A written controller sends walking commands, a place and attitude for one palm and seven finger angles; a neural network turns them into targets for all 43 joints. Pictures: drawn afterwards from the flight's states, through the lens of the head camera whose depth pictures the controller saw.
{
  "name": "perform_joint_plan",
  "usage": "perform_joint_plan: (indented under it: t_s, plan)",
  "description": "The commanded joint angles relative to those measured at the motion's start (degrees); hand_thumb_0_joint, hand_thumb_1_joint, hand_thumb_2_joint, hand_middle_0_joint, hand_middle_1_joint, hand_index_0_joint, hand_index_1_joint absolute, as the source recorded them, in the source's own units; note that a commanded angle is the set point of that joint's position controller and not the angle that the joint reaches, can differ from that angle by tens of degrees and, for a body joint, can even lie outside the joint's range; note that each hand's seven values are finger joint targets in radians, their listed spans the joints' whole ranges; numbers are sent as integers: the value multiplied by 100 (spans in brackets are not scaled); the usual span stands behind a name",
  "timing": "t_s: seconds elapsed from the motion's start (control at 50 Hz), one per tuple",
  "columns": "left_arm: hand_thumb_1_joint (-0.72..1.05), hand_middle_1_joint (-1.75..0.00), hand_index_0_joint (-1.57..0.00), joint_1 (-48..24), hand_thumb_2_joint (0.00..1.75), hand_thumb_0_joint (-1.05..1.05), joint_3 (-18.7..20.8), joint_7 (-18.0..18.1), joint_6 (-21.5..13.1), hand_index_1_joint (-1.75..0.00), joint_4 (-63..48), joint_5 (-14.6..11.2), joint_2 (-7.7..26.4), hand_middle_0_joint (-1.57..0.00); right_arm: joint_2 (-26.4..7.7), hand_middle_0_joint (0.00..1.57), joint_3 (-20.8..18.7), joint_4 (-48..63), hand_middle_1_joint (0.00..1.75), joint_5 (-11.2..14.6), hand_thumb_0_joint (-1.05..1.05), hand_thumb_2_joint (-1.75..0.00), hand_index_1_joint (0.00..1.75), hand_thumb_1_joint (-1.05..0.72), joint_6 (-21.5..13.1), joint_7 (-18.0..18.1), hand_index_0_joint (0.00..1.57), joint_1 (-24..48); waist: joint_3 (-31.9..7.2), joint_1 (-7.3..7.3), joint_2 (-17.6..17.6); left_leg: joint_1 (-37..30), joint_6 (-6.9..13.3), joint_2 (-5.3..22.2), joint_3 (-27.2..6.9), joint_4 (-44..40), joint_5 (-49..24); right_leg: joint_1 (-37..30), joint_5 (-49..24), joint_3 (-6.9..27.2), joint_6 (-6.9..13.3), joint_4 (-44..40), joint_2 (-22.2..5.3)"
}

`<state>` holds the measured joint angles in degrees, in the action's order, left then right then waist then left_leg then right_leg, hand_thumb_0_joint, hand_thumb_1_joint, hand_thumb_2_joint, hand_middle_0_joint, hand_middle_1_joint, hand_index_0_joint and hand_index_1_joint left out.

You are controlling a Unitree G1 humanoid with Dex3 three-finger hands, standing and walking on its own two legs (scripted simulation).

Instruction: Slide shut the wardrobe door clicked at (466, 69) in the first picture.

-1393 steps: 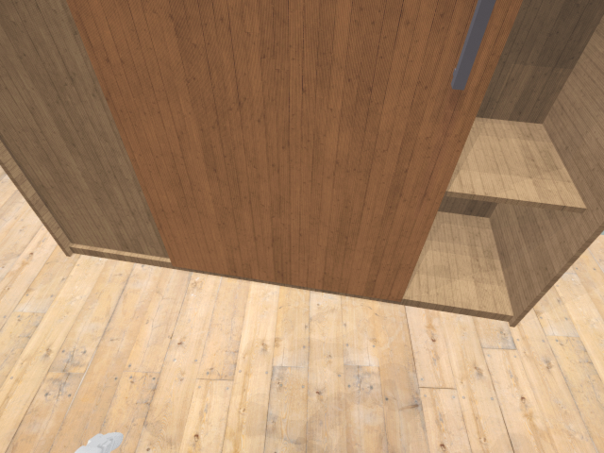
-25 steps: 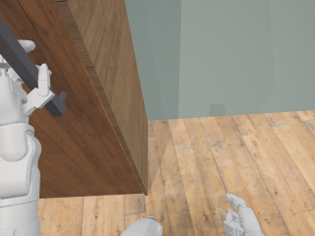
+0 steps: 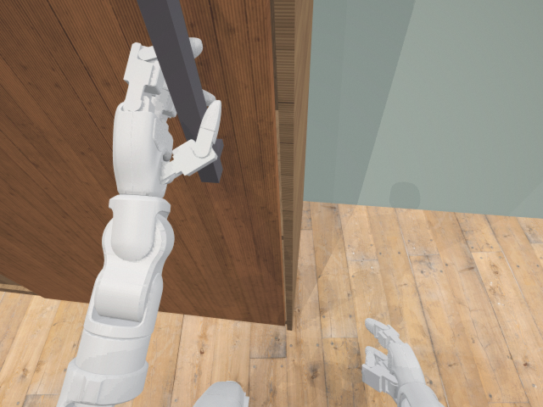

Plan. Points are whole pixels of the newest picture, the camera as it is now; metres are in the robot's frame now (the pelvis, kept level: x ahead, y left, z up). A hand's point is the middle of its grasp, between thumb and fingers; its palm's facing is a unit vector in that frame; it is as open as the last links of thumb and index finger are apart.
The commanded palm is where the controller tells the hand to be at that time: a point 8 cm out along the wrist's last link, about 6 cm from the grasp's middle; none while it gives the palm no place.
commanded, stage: stop walking and hold the door there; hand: left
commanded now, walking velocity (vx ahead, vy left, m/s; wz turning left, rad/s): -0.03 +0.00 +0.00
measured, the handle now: (193, 83) +0.38 +0.11 +0.27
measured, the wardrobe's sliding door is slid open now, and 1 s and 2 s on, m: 0.00 0.00 0.00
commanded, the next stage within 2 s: loosen the grip on the handle in 1.06 s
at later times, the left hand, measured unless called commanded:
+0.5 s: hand (209, 140) +0.33 +0.09 +0.24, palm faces +0.08 -0.99 -0.09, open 7.6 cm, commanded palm +0.31 +0.11 +0.23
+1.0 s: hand (210, 141) +0.33 +0.09 +0.24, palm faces +0.04 -1.00 -0.05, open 7.5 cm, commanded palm +0.31 +0.11 +0.23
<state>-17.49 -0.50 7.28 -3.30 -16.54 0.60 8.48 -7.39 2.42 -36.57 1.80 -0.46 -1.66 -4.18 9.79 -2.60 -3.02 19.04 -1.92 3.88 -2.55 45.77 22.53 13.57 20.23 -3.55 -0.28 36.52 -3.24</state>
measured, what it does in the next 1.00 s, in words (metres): stands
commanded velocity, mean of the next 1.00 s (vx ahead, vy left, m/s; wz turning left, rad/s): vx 0.00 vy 0.00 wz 0.00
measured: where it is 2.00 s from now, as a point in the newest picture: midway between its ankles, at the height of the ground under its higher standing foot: outside the picture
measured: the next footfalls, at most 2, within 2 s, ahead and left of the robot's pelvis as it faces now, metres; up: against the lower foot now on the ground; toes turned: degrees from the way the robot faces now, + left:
none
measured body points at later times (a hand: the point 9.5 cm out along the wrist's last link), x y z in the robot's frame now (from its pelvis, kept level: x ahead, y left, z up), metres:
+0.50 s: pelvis +0.02 -0.01 +0.01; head +0.05 -0.02 +0.46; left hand +0.32 +0.15 +0.24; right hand +0.23 -0.22 -0.08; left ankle -0.01 +0.11 -0.73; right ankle +0.03 -0.11 -0.73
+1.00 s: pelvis +0.01 +0.01 +0.01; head +0.02 +0.00 +0.46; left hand +0.32 +0.15 +0.24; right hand +0.20 -0.18 -0.09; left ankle -0.01 +0.11 -0.73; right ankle +0.03 -0.11 -0.73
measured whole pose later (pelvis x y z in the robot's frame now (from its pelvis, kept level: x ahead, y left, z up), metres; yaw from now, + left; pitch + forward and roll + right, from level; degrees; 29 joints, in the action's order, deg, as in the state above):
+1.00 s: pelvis +0.01 +0.01 +0.01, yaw +1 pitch -1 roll +0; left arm -15.7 -6.2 8.5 -5.5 -7.1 -1.4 4.1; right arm -10.0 2.3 -36.1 0.9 2.6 1.2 -8.0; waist 1.1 -2.8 -2.4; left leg 10.0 1.0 0.0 2.7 26.3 15.4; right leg 12.4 12.9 -1.3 -0.2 26.2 -0.7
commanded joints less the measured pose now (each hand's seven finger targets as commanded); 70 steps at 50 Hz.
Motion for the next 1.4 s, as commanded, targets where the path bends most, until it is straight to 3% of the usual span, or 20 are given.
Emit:
perform_joint_plan:
  t_s: [0.0, 0.02, 0.04, 0.06, 0.08, 0.22, 0.32, 0.38, 0.46, 0.58, 0.78, 1.12, 1.14, 1.16, 1.18, 1.2, 1.22, 1.24, 1.3, 1.38]
  plan:
    - [90, -140, -45, -1848, 90, 0, -558, -370, -777, -140, -1318, -225, 305, -45, -644, 20, -230, 839, 30, -43, 0, -90, 30, -90, -179, 187, 20, 458, -2345, 409, 1404, -867, 260, -293, 495, -1815, -949, -922, -3865, 532, 475, -258, -698]
    - [90, -140, -45, -1871, 90, 0, -707, -385, -785, -140, -1444, -250, 180, -45, -818, 20, -284, 840, 30, -83, 0, -90, 30, -90, -157, 200, 20, 487, -2526, 447, 362, -1988, 335, 64, 201, -2363, -2414, -164, -2864, 171, 194, 421, -329]
    - [90, -140, -45, -1983, 90, 0, -1064, -423, -847, -140, -1695, -287, -162, -45, -980, 20, -334, 1059, 30, -106, 0, -90, 30, -90, -155, 140, 20, 534, -2745, 385, -929, -2848, 850, 1209, -1306, -2290, -4275, 1012, -1127, -30, -81, 1171, 200]
    - [90, -140, -45, -2032, 90, 0, -1256, -444, -848, -140, -1540, -278, -311, -45, -828, 20, -284, 1080, 30, -96, 0, -90, 30, -90, -127, 70, 20, 576, -2829, 358, -989, -2829, 1179, 1701, -1899, -2579, -4577, 1135, 876, 381, -5, 1659, 215]
    - [90, -140, -45, -2100, 90, 0, -1350, -471, -807, -140, -1336, -250, -391, -45, -826, 20, -312, 1066, 30, -68, 0, -90, 30, -90, -117, 22, 20, 581, -2539, 335, -371, -2513, 1244, 1719, -1655, -2748, -3679, 1070, 942, 508, 43, 1780, 245]
    - [90, -140, -45, -2008, 90, 0, -1535, -502, -631, -140, -1138, -119, -383, -45, -793, 20, -253, 1024, 30, 18, 0, -90, 30, -90, -184, 64, 20, 472, -2089, 322, -478, -1666, 577, 633, 143, -1848, -3017, -487, -1099, 103, -34, -1045, 291]
    - [90, -140, -45, -1531, 90, 0, -986, -427, -529, -140, -1057, -273, 103, -45, -772, 20, -327, 1011, 30, 34, 0, -90, 30, -90, -105, 158, 20, 438, -2062, 336, 1898, -312, 126, -459, 245, -556, -217, -1098, -3602, 1935, 688, -1708, -1192]
    - [90, -140, -45, -1147, 90, 0, -718, -399, -667, -140, -1131, -236, 159, -45, -669, 20, -218, 1060, 30, -32, 0, -90, 30, -90, -79, 235, 20, 515, -2250, 230, 1526, -363, 271, -329, 212, -1512, -336, -1433, -4234, 1339, 566, -1166, -974]
    - [90, -140, -45, -1029, 90, 0, -1194, -442, -775, -140, -1301, -212, -228, -45, -862, 20, -306, 1178, 30, -2, 0, -90, 30, -90, -30, 209, 20, 485, -2823, 208, 272, -2161, 551, 605, -179, -1980, -4282, -559, -2962, 489, 59, -709, -131]
    - [90, -140, -45, -1022, 90, 0, -1218, -417, -808, -140, -1212, -154, -200, -45, -850, 20, -316, 1172, 30, -27, 0, -90, 30, -90, 31, 209, 20, 384, -2626, 317, 366, -1581, 333, 268, 235, -1771, -3640, -991, -3774, 571, 164, -916, -218]
    - [90, -140, -45, -1259, 90, 0, -1497, -404, -783, -140, -663, -186, -526, -45, -833, 20, -254, 1093, 30, -64, 0, -90, 30, -90, 56, 306, 20, 429, -2311, 287, 459, -1319, 405, 301, 87, -2228, -2486, -646, -2453, 586, 106, -1101, -63]
    - [90, -140, -45, -1677, 90, 0, -1789, -380, -831, -140, -226, -196, -785, -45, -841, 20, -269, 886, 30, -59, 0, -90, 30, -90, 37, 366, 20, 423, -2364, 308, 378, -1410, 370, 293, 49, -2352, -2663, -581, -2466, 503, 99, -1111, -83]
    - [90, -140, -45, -6625, 90, 0, 2390, -132, -956, -140, -746, 607, 4131, -45, -1096, 20, -619, 958, 30, -268, 0, -90, 30, -90, -336, 304, 20, 191, -1157, 19, 2441, -847, 592, 424, 234, -1782, -2420, 49, -2853, 1058, -56, -1928, 59]
    - [78, -140, -45, -4398, 84, 0, 445, -341, -273, -140, 3057, 493, 680, -45, -792, 20, -482, 632, 30, -232, 0, -90, 30, -90, -686, 163, 20, 18, -3161, 665, 1635, -1258, 346, -322, 345, -2408, -3647, -781, -3997, 307, 425, -454, 414]
    - [66, -140, -45, -2985, 78, 0, 2, -350, -380, -140, 1805, -198, -132, -45, -780, 20, -447, 649, 30, 71, 0, -90, 30, -90, -762, 202, 20, -283, -2673, 335, 1311, -1547, 76, -131, 233, -2144, -4430, -484, -3501, -39, 329, -492, 403]
    - [54, -140, -45, -2401, 73, 0, -276, -512, -509, -140, 965, -527, -419, -45, -1000, 20, -419, 709, 30, 45, 0, -90, 30, -90, -675, 134, 20, -426, -3615, 258, 374, -2376, -150, 5, 118, -1986, -4962, -441, -2967, -65, 243, -435, 370]
    - [42, -140, -45, -2527, 67, 0, -312, -594, -518, -140, 804, -715, -326, -45, -961, 20, -406, 756, 30, 109, 0, -90, 30, -90, -660, 158, 20, -189, -3527, 171, -1368, -3037, -288, 23, 163, -1905, -5102, 96, -2029, 114, 268, -492, 287]
    - [30, -140, -45, -2842, 61, 0, 196, -581, -565, -140, 616, -939, 130, -45, -995, 20, -389, 726, 30, 35, 0, -90, 30, -90, -702, 201, 20, -161, -3590, 107, -1458, -2990, -365, -74, 169, -1903, -4220, 108, -1618, 102, 308, -661, 314]
    - [-7, -140, -45, -3236, 43, 0, -192, -600, -739, -140, 1480, -998, -236, -45, -967, 20, -188, 726, 30, 64, 0, -90, 30, -90, -797, 216, 20, 56, -2185, 316, -15, -1264, 64, -275, 244, -2224, -962, 70, -883, 116, 265, -1082, 356]
    - [-55, -137, -42, -3165, 20, 0, 163, -380, -1410, -137, 1887, -851, 231, -42, -1073, 20, -204, 855, 30, 54, 0, -90, 30, -90, -997, 253, 20, 110, -1430, 325, 1621, -491, 267, -281, 265, -2288, 270, 408, 576, 364, 123, -1390, 300]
